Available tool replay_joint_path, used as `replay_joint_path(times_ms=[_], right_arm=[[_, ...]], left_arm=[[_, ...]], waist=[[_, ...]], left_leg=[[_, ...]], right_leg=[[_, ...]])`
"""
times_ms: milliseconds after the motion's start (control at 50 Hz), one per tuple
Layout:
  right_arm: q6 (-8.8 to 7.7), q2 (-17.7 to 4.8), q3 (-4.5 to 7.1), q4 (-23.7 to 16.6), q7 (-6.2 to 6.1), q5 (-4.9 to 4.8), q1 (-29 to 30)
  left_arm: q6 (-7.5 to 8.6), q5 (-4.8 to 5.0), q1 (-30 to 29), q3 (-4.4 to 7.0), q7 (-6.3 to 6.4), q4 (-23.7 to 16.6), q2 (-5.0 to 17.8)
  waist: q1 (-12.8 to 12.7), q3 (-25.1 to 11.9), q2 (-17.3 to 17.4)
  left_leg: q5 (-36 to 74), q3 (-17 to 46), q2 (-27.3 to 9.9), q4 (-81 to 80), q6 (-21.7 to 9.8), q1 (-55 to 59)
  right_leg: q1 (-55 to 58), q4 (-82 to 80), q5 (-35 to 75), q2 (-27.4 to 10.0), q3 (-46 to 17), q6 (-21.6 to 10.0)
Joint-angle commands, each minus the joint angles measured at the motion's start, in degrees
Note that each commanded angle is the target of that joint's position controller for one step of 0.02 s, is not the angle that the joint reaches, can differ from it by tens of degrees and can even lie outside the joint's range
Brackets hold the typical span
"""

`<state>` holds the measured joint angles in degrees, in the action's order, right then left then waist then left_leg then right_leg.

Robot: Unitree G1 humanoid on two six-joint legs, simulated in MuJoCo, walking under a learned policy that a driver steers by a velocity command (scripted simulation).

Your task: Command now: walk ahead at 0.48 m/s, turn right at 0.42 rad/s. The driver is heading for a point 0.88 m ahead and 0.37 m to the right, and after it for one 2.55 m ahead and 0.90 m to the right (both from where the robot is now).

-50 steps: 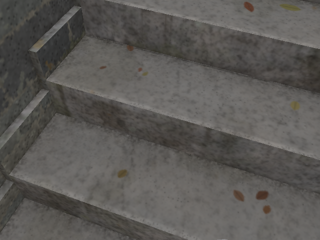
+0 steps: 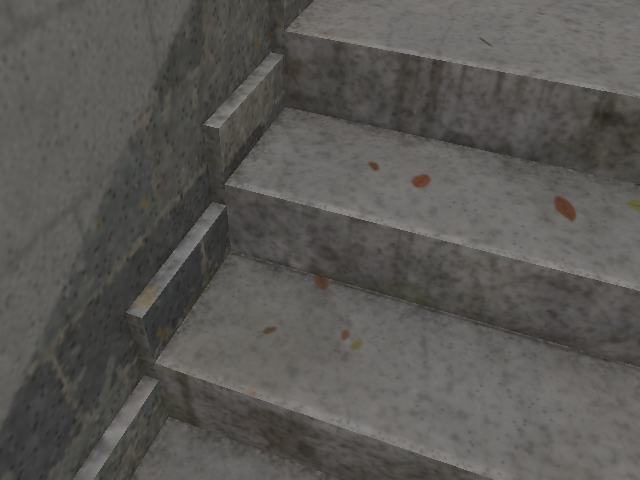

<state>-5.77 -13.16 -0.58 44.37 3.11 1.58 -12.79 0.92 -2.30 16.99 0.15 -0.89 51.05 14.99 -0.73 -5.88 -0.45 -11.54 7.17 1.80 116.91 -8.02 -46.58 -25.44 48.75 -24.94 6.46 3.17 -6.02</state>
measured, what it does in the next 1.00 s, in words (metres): climbs, turning right: left foot 0.17 m higher, then right foot 0.22 m higher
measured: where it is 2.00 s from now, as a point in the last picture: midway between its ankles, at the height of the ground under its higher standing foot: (588, 243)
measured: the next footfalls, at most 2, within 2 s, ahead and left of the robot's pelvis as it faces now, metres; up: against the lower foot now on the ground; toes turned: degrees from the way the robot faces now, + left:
left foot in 0.32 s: +0.35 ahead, +0.19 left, +0.17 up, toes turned -7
right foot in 0.80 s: +0.37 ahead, -0.18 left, +0.39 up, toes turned -34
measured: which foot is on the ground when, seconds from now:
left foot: up 0.00-0.30, down 0.32-1.00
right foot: down 0.00-0.32, up 0.34-0.78, down 0.80-0.84, up 0.86-0.92, down 0.94-1.00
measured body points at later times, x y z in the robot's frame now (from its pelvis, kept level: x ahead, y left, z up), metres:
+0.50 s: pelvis +0.24 +0.08 +0.15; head +0.24 +0.11 +0.60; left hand +0.43 +0.31 +0.03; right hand +0.22 -0.22 +0.05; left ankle +0.31 +0.19 -0.52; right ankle +0.11 -0.03 -0.32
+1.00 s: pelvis +0.42 -0.08 +0.21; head +0.47 -0.12 +0.65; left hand +0.75 -0.16 +0.18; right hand +0.17 -0.17 +0.09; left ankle +0.33 +0.21 -0.50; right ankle +0.40 -0.23 -0.36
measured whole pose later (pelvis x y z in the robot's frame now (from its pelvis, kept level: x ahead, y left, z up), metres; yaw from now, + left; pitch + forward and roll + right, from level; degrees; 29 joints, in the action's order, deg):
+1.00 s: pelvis +0.42 -0.08 +0.21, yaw -36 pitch +3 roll -5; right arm 2.1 -8.8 1.3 57.2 -5.3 0.8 -33.1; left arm -0.1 4.4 -6.6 -1.6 -5.1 25.2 6.4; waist 5.3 5.3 4.9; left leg -14.1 -18.7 -20.2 21.1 8.6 10.0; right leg -52.5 86.6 -47.0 -2.4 8.2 0.2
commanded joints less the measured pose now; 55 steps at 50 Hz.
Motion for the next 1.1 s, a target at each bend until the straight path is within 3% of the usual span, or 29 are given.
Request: replay_joint_path(times_ms=[20, 60, 100, 160, 200, 240, 280, 320, 340, 360, 380, 400, 420, 440, 500, 580, 680, 820, 840, 880, 920, 940, 960, 980, 1000, 1020, 1040, 1080, 1100], right_arm=[[-0.39, 7.0, -4.35, -9.4, 0.93, -0.83, -1.5], [-0.29, 6.4, -4.84, -11.1, -0.09, 0.98, 1.9], [0.47, 6.0, -4.45, -10.3, -2.18, 0.22, 4.3], [0.68, 7.4, -4.95, -14.5, -4.28, 0.79, 13.3], [-1.15, 7.4, -5.9, -19.3, -3.14, 1.99, 25.0], [-2.22, 7.6, -6.4, -24.3, -2.65, 0.28, 30.8], [-0.11, 6.0, -5.91, -24.3, -3.44, 1.25, 25.7], [0.82, -6.1, 2.09, -17.7, -4.58, 0.25, 3.4], [1.21, -15.0, 6.1, -13.1, -5.18, 2.66, -10.8], [2.58, -18.5, 7.1, -11.1, -6.27, 2.98, -20.2], [2.04, -13.8, 6.29, -9.8, -7.8, 2.73, -15.3], [2.39, -9.4, 5.39, -7.1, -7.9, -0.52, -10.5], [2.74, -5.7, 4.43, -5.3, -7.63, -1.23, -6.8], [2.65, -1.2, 3.45, -2.6, -6.81, -1.16, -5.1], [1.56, 8.8, 0.6, 4.9, -5.56, -0.27, -6.7], [3.93, 1.0, 2.78, 5.6, -5.95, -0.23, -10.0], [2.84, -7.5, 5.1, 3.2, -6.81, 0.4, -11.4], [6.67, -6.9, 6.3, 4.9, -9.08, -0.55, -26.6], [7.54, -2.6, 4.92, 7.1, -9.78, -1.09, -32.3], [7.92, -2.2, 5.05, 9.3, -10.13, -0.91, -39.5], [8.17, -4.2, 5.06, 12.0, -11.05, -0.16, -40.3], [8.77, -8.4, 5.59, 10.1, -11.12, -0.48, -32.1], [8.67, -10.4, 5.09, 11.2, -9.34, -0.04, -28.0], [7.07, -11.6, 4.41, 11.1, -8.29, -0.27, -27.5], [4.5, -13.9, 4.3, 9.0, -6.6, -1.89, -23.2], [0.83, -16.5, 4.72, 5.6, -4.63, -2.55, -14.8], [-1.36, -14.0, 5.21, 1.7, -3.48, -3.75, -8.2], [-1.36, -6.5, 5.69, -3.0, -2.69, -5.41, -5.1], [-0.44, -3.7, 5.14, -5.4, -3.64, -4.13, 1.5]], left_arm=[[0.1, 0.01, -10.5, -2.3, -1.84, -2.1, -6.6], [2.42, 0.71, -12.2, -2.1, -1.16, -2.8, -4.9], [3.91, 0.75, -6.2, -0.77, -0.43, -2.2, 0.9], [1.61, 2.15, 14.3, 1.39, 0.64, 2.5, 5.5], [-1.12, 0.75, 21.1, 1.52, 2.86, 1.5, 1.5], [-1.35, 1.65, 19.5, 2.26, 4.28, -0.9, 1.8], [-1.68, 5.42, 9.5, 4.06, 5.94, -2.8, 5.6], [1.27, 3.88, 9.2, 4.09, 4.66, -0.1, 8.6], [4.47, 6.27, 5.6, 5.13, 2.25, -2.6, 7.9], [6.84, 3.88, 4.1, 3.98, 0.2, -3.9, 4.1], [6.08, 3.85, 5.1, 4.7, -1.62, -2.4, 2.1], [3.18, 4.45, -2.7, 4.16, -1.25, -8.1, -0.9], [1.81, 3.75, -6.7, 3.11, -1.01, -12.0, -3.2], [0.97, 3.13, -5.7, 2.54, -1.03, -12.1, -4.2], [-1.21, 4.08, -1.8, 1.2, 0.73, -11.5, -7.2], [-3.58, 3.01, -2.3, 0.33, 1.83, -12.9, -7.6], [-4.85, 3.92, 0.8, 2.9, 2.34, -13.6, -1.8], [-2.65, 5.49, -26.5, -0.39, -0.38, -26.8, -7.6], [-2.15, 5.03, -30.7, -0.33, -1.05, -27.9, -7.4], [-0.83, 4.66, -38.1, -2.39, -3.72, -32.1, -11.4], [0.99, 5.68, -40.6, -4.45, -4.53, -37.2, -14.7], [0.66, 6.71, -35.4, -5.13, -4.75, -36.5, -14.1], [0.61, 7.54, -35.6, -4.22, -5.9, -38.3, -12.0], [1.17, 7.66, -24.2, -1.52, -5.15, -34.4, -6.8], [0.39, 7.19, -6.6, 1.12, -3.58, -29.6, -2.3], [-1.17, 6.88, 6.3, 3.93, -0.65, -26.0, 2.9], [-2.65, 6.53, 9.1, 5.64, 1.68, -20.0, 6.4], [0.83, 1.68, 9.2, 6.0, 1.53, -13.5, 6.5], [2.43, 2.02, 5.0, 5.16, 0.77, -13.4, 1.7]], waist=[[11.0, 15.5, 4.0], [11.3, 13.4, 1.6], [7.9, 6.0, -3.5], [-2.5, 5.1, -6.2], [-8.6, 4.8, -6.8], [-6.7, 6.8, -7.3], [-0.3, 2.8, -13.1], [10.3, -10.3, -20.7], [13.2, -22.4, -2.4], [16.1, -32.2, 23.2], [11.5, -28.2, 20.6], [7.5, -14.3, 16.0], [5.4, -4.7, 10.8], [2.1, 0.9, 3.4], [-2.9, 10.7, 1.8], [-3.4, 14.4, 4.0], [-2.9, 14.3, 6.3], [9.6, 20.3, 11.4], [12.0, 20.0, 9.1], [15.6, 17.3, 3.6], [13.3, 13.7, 7.0], [8.0, 11.3, 5.9], [3.1, 9.0, 5.5], [-2.5, -1.8, 1.9], [-10.6, -12.6, 2.6], [-16.8, -19.1, 4.2], [-13.4, -22.7, 1.4], [-6.8, -15.2, -11.2], [-6.4, -4.4, -9.0]], left_leg=[[1.8, -3.6, -4.9, 0.7, 2.0, -14.6], [14.1, -9.8, -5.1, -14.2, 5.5, -2.2], [17.0, -13.1, -4.5, -10.1, 7.7, -2.2], [2.5, -9.7, -8.4, -3.2, 10.4, -34.1], [-1.2, -7.2, -9.9, -6.7, 12.9, -46.0], [-3.7, -4.1, -10.2, -17.2, 13.4, -41.3], [-25.5, -13.3, -7.3, -47.6, 12.5, 5.9], [-20.4, -14.5, -2.2, -53.0, 9.2, 24.9], [-17.8, 17.1, -15.8, -61.4, -1.1, 48.4], [-8.9, 48.8, -29.9, -88.8, -9.3, 60.9], [-21.4, 56.1, -32.8, -95.4, -7.9, 57.0], [-33.7, 46.9, -29.5, -97.1, -2.7, 47.9], [-35.0, 36.0, -29.0, -95.4, -1.8, 37.0], [-28.8, 26.0, -26.6, -91.9, -0.1, 29.2], [-16.7, 0.6, -19.3, -88.0, 6.5, 23.9], [2.7, -12.7, -19.3, -93.7, 5.7, 27.7], [9.9, -16.4, -23.0, -100.7, 1.8, 33.7], [3.1, -16.9, -25.2, -106.0, 2.3, 63.3], [6.0, -17.4, -23.6, -104.2, 2.4, 69.3], [20.3, -14.4, -26.4, -103.4, 2.5, 79.5], [32.2, -17.2, -27.2, -101.8, 3.9, 82.5], [41.7, -20.5, -26.7, -105.3, 2.3, 68.1], [76.4, -22.1, -26.9, -99.8, 1.3, 52.7], [93.3, -21.1, -25.6, -87.5, 2.0, 43.5], [89.8, -18.1, -23.8, -72.9, 3.9, 29.9], [50.4, -14.5, -17.4, -55.5, 7.6, 12.0], [-0.7, -8.8, -9.1, -39.9, 11.9, 8.6], [-16.9, -2.8, -8.1, -19.4, 7.6, 0.0], [-20.1, -3.2, -7.1, -12.6, 5.8, -5.9]], right_leg=[[-16.3, -29.7, 7.5, -9.9, -14.1, -1.7], [-28.6, -29.2, 15.6, -5.4, -7.5, -2.0], [-21.6, -28.1, 18.9, -7.9, -11.8, -4.9], [13.9, -28.2, 7.8, -14.9, -28.5, -9.6], [32.2, -27.5, 14.9, -17.5, -35.1, -10.6], [29.1, -31.8, 17.0, -19.3, -36.1, -9.7], [2.4, -41.2, 35.4, -16.6, -24.9, -6.7], [15.5, -19.6, 92.7, -13.5, -18.5, -3.3], [-1.3, 5.7, 91.2, -7.0, -18.0, 1.6], [-10.3, 31.7, 21.4, 1.5, -19.0, 5.3], [-18.3, 54.6, 17.8, 0.9, -24.6, 6.8], [-24.7, 58.7, 21.5, -1.2, -19.0, 7.2], [-28.5, 65.1, 23.2, -3.1, -14.1, 5.4], [-27.3, 66.2, 24.6, -4.6, -14.4, 2.9], [-29.3, 62.3, 27.9, -4.1, -14.9, -1.9], [-34.4, 59.7, 25.1, -4.2, -13.8, 3.3], [-32.7, 63.7, 18.4, -5.9, -11.7, 9.3], [-58.7, 45.0, 3.3, -15.2, -4.5, 6.2], [-61.4, 44.3, 0.8, -13.9, -2.0, 5.3], [-68.0, 42.6, -7.5, -14.3, -2.1, 3.6], [-65.1, 32.7, -17.0, -16.2, -1.4, 3.0], [-44.1, 19.7, -20.1, -13.6, 6.3, 2.7], [-20.9, 16.0, -24.5, -8.4, 7.9, 0.6], [3.4, 13.2, -12.1, -3.9, 6.1, -1.5], [31.6, 4.6, -1.3, -4.0, -2.7, -4.9], [53.9, -1.7, 10.8, -9.0, -19.0, -9.0], [54.5, -13.6, 11.8, -14.5, -33.7, -10.1], [42.5, -13.9, 14.0, -16.6, -30.3, -9.7], [32.6, -14.0, 16.9, -16.4, -27.2, -8.0]])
